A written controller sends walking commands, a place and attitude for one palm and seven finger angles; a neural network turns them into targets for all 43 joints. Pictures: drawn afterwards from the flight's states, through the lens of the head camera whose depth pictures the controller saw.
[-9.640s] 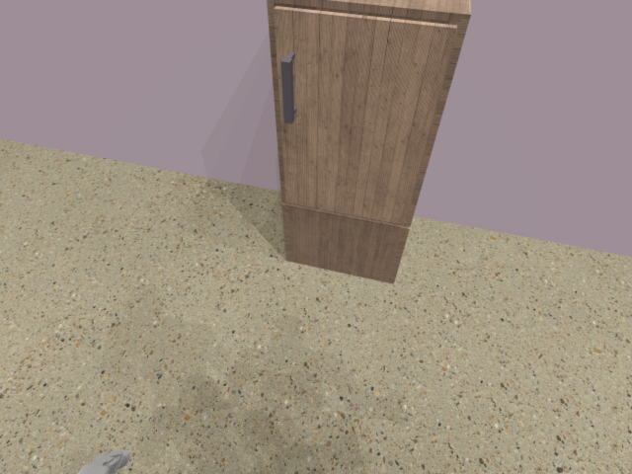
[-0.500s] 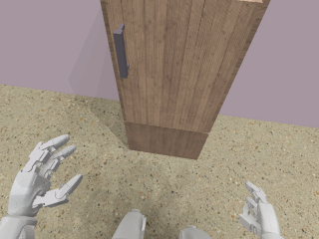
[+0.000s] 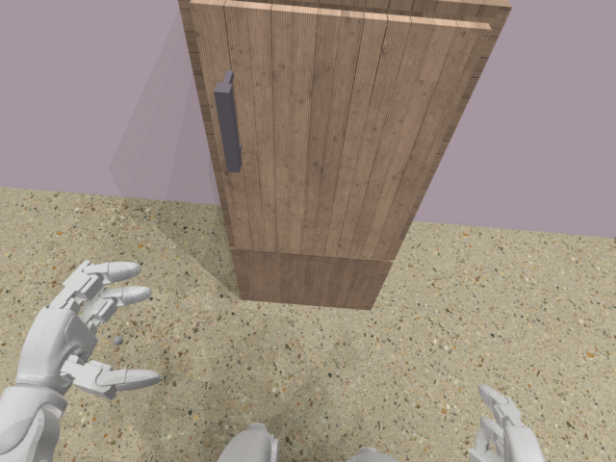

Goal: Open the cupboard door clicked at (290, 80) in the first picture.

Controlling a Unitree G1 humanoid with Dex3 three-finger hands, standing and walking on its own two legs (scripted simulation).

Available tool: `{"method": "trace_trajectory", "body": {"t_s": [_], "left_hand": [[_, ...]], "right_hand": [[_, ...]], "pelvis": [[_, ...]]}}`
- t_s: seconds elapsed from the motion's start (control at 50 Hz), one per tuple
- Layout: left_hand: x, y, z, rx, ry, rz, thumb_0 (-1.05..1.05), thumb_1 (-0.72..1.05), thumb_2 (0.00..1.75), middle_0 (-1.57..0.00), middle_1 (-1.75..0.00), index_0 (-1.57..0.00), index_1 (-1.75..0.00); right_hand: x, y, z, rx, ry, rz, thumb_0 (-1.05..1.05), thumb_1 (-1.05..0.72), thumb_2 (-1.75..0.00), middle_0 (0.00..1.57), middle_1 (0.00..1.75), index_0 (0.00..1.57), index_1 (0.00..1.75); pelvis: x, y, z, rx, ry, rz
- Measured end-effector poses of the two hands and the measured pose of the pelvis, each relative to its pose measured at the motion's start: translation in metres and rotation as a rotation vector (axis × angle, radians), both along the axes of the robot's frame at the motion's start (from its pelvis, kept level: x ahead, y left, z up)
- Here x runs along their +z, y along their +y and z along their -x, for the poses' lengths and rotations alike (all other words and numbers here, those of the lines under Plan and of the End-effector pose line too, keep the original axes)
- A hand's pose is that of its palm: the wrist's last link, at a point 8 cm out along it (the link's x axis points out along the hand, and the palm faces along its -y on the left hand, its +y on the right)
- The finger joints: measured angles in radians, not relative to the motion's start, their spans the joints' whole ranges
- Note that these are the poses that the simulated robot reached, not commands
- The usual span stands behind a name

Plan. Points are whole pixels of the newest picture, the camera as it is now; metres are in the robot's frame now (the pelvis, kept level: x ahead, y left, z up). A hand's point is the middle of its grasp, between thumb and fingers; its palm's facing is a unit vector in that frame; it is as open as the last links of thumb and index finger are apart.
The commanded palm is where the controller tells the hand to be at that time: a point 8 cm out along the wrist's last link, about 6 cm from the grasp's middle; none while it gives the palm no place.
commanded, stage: raise the hand with hooked fingers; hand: left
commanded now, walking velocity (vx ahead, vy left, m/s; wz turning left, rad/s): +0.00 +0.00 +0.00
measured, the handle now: (231, 123) +0.60 +0.17 +0.07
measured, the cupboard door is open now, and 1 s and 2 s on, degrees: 0 0 0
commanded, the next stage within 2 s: move the hooked fingers beside the handle in 1.00 s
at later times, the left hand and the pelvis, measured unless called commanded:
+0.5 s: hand (68, 281) +0.29 +0.29 +0.09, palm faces +0.03 -1.00 -0.05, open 14.0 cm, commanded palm +0.26 +0.33 +0.09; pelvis +0.00 +0.01 +0.02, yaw +1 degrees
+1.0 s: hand (99, 279) +0.29 +0.26 +0.09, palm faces +0.01 -1.00 -0.04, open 14.0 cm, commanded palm +0.27 +0.30 +0.09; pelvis +0.01 -0.02 +0.02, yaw +0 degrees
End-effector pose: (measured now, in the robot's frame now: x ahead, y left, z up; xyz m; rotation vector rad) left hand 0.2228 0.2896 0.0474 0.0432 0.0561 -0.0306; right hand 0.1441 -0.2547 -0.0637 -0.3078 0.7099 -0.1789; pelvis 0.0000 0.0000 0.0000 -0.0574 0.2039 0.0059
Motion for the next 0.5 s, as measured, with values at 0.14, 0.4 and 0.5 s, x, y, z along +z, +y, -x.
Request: {"method": "trace_trajectory", "body": {"t_s": [0.14, 0.4, 0.5], "left_hand": [[0.025, 0.028, -0.013, 0.074, -0.068, -0.008, 0.0, -0.35, 0.36, -0.29, -1.1, -0.29, -1.1], [0.038, 0.047, -0.031, 0.069, -0.04, 0.0, -0.01, -0.49, 0.3, -0.3, -1.19, -0.3, -1.19], [0.046, 0.052, -0.042, 0.058, -0.039, -0.003, -0.01, -0.5, 0.3, -0.3, -1.19, -0.3, -1.2]], "right_hand": [[0.017, 0.023, -0.023, 0.052, -0.062, -0.024, 0.02, -0.9, -0.9, 0.21, 0.3, 0.2, 0.3], [0.018, 0.033, -0.019, 0.076, -0.017, -0.033, 0.02, -0.9, -0.9, 0.21, 0.3, 0.2, 0.3], [0.016, 0.023, -0.008, 0.052, 0.021, -0.024, 0.02, -0.9, -0.9, 0.21, 0.3, 0.2, 0.3]], "pelvis": [[0.008, 0.007, -0.004, 0.01, -0.022, 0.007], [0.017, 0.01, -0.004, 0.014, -0.048, 0.005], [0.019, 0.007, -0.005, 0.015, -0.052, 0.003]]}}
